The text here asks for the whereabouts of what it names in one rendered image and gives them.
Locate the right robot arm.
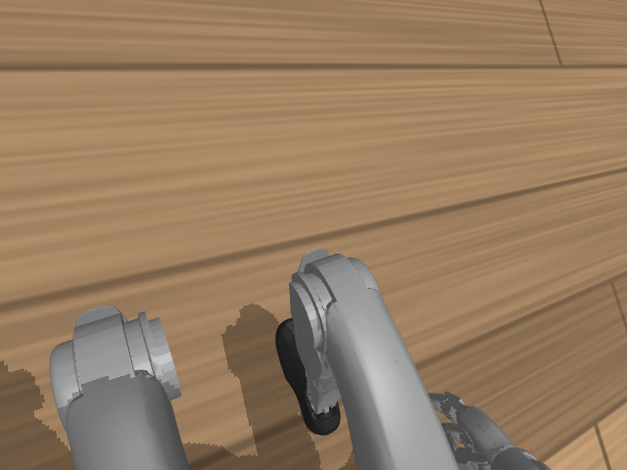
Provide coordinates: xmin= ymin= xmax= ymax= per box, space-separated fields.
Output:
xmin=491 ymin=447 xmax=551 ymax=470

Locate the right robot hand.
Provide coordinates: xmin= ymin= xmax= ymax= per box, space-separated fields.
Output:
xmin=428 ymin=392 xmax=516 ymax=470

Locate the right robot foot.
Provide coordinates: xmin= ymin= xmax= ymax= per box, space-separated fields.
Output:
xmin=275 ymin=318 xmax=340 ymax=436

